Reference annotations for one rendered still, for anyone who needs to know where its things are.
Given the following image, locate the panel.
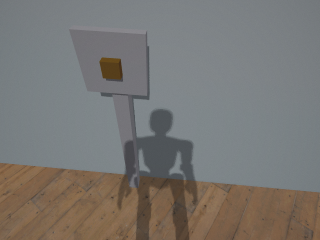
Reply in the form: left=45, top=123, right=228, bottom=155
left=69, top=25, right=148, bottom=188

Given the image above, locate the button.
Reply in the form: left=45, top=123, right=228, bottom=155
left=99, top=57, right=123, bottom=80

